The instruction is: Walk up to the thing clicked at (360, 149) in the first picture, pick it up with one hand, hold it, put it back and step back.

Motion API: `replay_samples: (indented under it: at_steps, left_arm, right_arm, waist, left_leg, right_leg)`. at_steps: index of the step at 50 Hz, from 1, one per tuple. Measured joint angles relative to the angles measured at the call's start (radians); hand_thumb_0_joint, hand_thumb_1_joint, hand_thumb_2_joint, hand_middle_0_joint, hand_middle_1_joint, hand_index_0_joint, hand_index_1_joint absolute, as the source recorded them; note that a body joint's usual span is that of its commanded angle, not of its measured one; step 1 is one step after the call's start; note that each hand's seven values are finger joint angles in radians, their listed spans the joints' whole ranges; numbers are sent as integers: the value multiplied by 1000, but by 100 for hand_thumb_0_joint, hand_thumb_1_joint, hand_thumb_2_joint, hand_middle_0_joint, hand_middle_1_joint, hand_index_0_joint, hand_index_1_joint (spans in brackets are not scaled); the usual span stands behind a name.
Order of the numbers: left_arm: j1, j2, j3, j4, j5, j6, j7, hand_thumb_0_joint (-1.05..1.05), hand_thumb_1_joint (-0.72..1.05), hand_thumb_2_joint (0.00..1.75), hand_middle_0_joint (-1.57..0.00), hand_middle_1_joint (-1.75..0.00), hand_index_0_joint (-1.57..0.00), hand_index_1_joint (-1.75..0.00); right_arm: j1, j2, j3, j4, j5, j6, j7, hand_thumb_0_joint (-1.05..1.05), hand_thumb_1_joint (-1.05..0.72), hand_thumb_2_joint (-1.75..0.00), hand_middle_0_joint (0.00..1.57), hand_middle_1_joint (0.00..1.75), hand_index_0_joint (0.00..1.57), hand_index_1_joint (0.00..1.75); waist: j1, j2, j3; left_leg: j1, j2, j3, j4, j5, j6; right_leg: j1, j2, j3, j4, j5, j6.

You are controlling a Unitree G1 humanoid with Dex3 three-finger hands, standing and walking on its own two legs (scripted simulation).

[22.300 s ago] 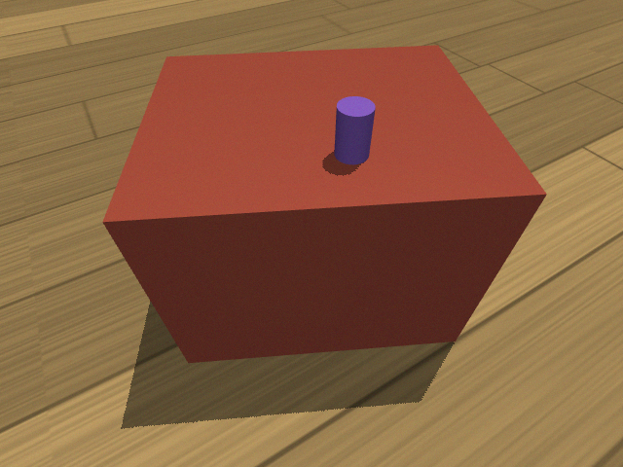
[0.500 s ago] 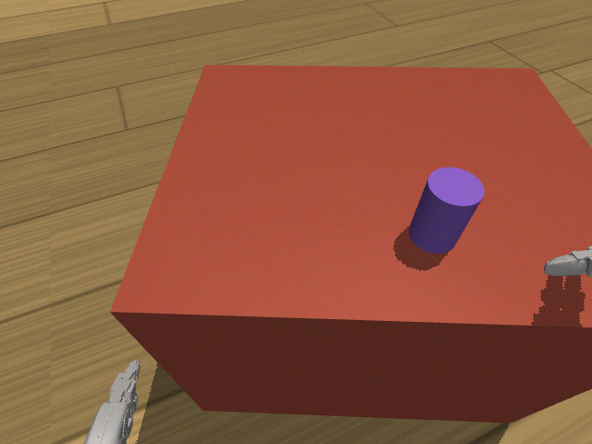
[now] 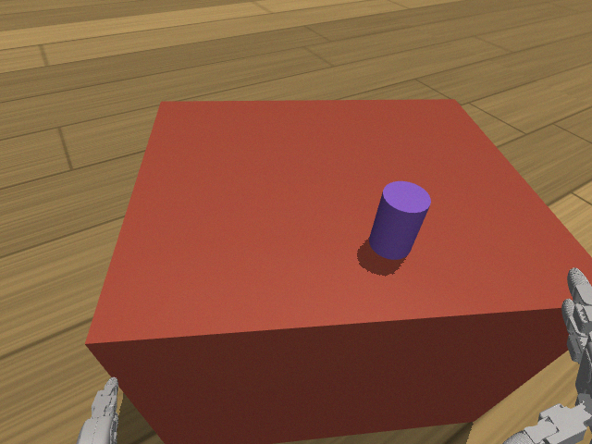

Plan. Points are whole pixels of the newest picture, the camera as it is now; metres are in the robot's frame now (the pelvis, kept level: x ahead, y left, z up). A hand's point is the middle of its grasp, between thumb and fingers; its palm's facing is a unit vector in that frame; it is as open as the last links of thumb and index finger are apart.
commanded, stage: sink last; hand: right
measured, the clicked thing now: (397, 221) +0.50 -0.21 +0.00
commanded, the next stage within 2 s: home in 0.30 s
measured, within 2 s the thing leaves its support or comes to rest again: neither
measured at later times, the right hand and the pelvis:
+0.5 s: hand (550, 400) +0.16 -0.26 +0.07, palm faces +0.33 +0.85 -0.40, open 17.5 cm; pelvis -0.03 +0.00 +0.00, yaw +0 degrees
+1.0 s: hand out of the picture +0.15 -0.17 -0.09, palm faces +0.02 +0.98 -0.19, open 17.4 cm; pelvis -0.02 -0.01 +0.01, yaw +1 degrees
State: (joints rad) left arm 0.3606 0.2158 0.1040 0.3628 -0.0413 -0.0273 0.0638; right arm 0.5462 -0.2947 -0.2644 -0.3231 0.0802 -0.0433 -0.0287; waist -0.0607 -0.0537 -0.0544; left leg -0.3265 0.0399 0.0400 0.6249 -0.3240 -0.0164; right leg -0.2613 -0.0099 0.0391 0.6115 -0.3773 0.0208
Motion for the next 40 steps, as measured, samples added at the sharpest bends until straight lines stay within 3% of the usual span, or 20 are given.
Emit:
replay_samples:
  at_steps: [15, 26, 29, 33, 40]
  left_arm:
    - [-10, 19, 42, 87, 14, -46, 14, -1, -51, 5, -6, -5, -6, -5]
    - [-41, -5, 1, 119, 17, -88, 10, -1, -43, 14, -8, -9, -8, -9]
    - [-56, -15, -36, 134, 16, -100, 9, -1, -30, 25, -10, -13, -10, -13]
    - [-89, -41, -82, 162, 24, -111, -1, -1, -7, 41, -13, -17, -12, -17]
    - [-121, -43, -87, 198, 32, -118, 3, 0, 38, 62, -17, -22, -16, -22]
  right_arm:
    - [-65, -24, -74, 134, -19, -107, -3, -2, 58, -5, 5, 7, 6, 6]
    - [-63, -1, -31, 245, -30, -159, -1, -2, 55, -6, 6, 6, 6, 6]
    - [-64, 14, -6, 294, -32, -164, -4, -2, 55, -6, 6, 6, 6, 5]
    - [-74, 48, 67, 382, -41, -158, -2, -2, 55, -6, 5, 6, 5, 5]
    - [-127, 105, 188, 583, -63, -109, 4, -2, 54, -6, 6, 6, 6, 5]
  waist:
    - [14, 12, 54]
    - [22, 20, 59]
    - [23, 23, 67]
    - [27, 27, 77]
    - [46, 39, 89]
  left_leg:
    - [-3, 1, -4, -6, 36, 10]
    - [22, 1, -7, -49, 66, 5]
    - [26, 0, -9, -61, 73, 4]
    - [22, 1, -11, -71, 80, 2]
    - [19, 6, -12, -80, 81, -5]
  right_leg:
    - [6, 2, -3, -25, 46, 8]
    - [25, 2, -7, -53, 66, 3]
    - [29, 1, -10, -60, 70, 2]
    - [23, 3, -11, -66, 74, 0]
    - [19, 8, -13, -73, 75, -6]
